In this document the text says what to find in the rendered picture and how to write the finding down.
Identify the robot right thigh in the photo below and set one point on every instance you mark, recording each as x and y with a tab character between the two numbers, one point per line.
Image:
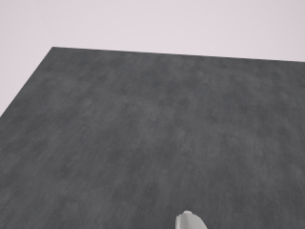
189	221

